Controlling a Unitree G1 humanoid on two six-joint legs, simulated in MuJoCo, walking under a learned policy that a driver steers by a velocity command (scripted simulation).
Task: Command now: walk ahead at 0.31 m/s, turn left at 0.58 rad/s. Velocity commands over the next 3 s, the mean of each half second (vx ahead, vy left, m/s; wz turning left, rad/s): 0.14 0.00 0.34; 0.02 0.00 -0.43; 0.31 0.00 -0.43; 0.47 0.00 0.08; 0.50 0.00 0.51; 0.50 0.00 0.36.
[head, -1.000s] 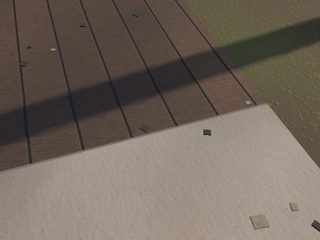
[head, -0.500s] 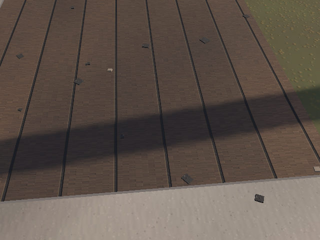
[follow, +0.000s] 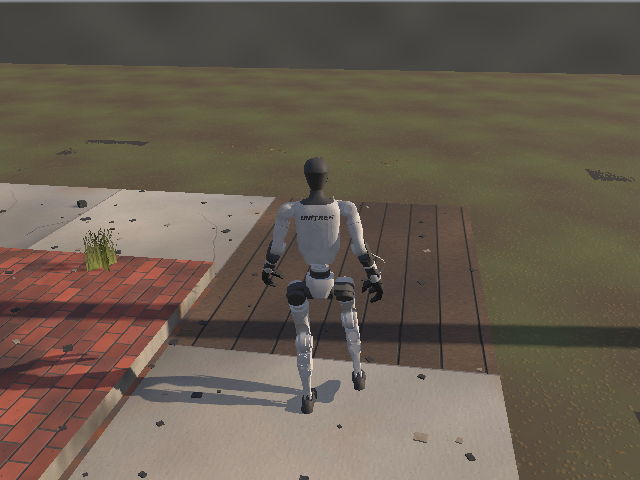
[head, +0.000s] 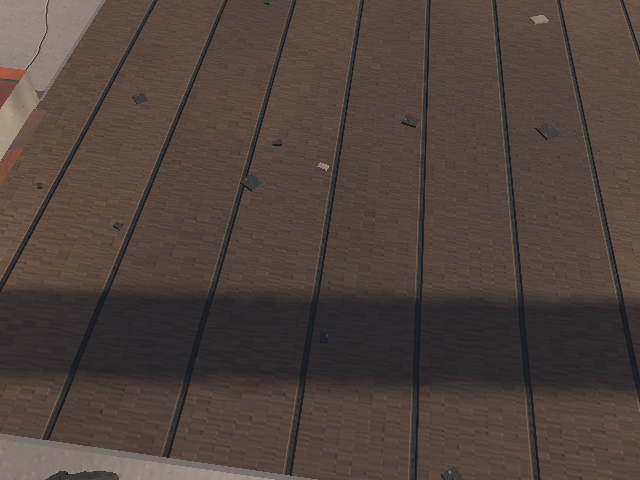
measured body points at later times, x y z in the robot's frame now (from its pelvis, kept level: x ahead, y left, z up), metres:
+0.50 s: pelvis +0.16 -0.04 -0.01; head +0.19 -0.03 +0.43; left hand +0.24 +0.24 -0.13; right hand +0.35 -0.28 -0.12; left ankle +0.14 +0.10 -0.74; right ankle +0.26 -0.13 -0.75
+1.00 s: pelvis +0.18 -0.07 -0.01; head +0.22 -0.10 +0.44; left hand +0.37 +0.20 -0.09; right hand +0.30 -0.37 -0.12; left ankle +0.16 +0.08 -0.66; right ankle +0.19 -0.16 -0.75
